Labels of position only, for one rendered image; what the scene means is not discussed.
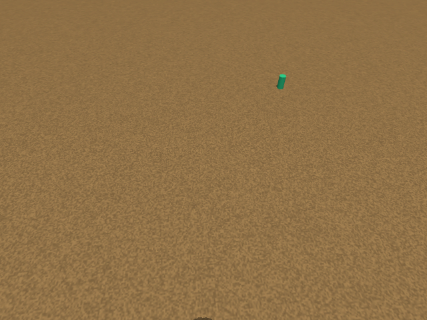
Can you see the can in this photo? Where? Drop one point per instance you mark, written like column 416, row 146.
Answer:
column 281, row 81

